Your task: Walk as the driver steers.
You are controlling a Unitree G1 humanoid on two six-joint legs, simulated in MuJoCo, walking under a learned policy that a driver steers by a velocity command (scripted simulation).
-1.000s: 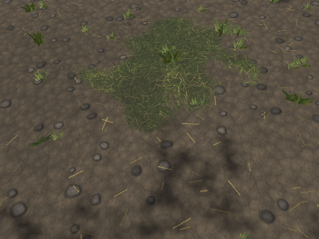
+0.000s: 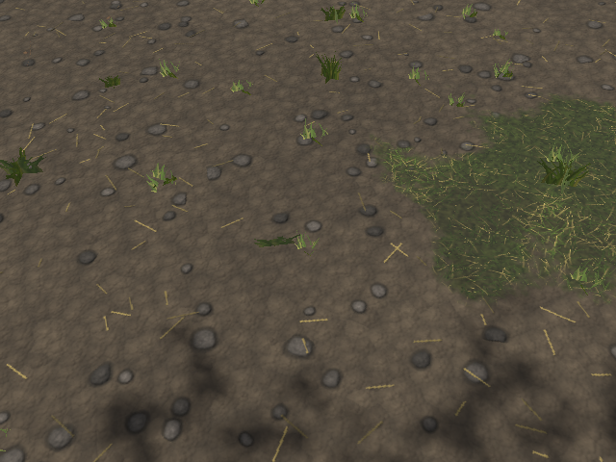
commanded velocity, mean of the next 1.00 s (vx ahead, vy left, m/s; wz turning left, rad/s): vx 0.44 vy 0.00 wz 0.02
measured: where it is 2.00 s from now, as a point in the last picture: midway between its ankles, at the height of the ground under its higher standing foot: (318, 293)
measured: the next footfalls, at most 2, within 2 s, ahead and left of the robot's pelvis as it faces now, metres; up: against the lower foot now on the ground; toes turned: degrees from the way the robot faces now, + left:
left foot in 0.22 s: +0.13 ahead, +0.12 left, +0.00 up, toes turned +2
right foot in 0.72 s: +0.47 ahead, -0.04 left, +0.00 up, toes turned -4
